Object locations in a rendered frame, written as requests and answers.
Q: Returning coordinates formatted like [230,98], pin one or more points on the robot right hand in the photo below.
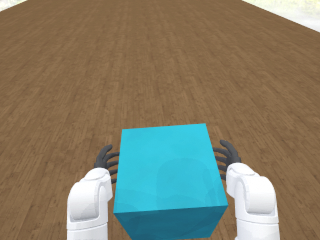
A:
[231,156]

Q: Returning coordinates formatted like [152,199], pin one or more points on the carton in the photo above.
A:
[168,183]

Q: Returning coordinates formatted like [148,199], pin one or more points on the robot left hand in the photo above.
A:
[103,157]

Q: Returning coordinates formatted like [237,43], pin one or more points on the right robot forearm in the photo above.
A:
[255,203]

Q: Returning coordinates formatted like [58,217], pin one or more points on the left robot forearm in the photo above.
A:
[87,206]

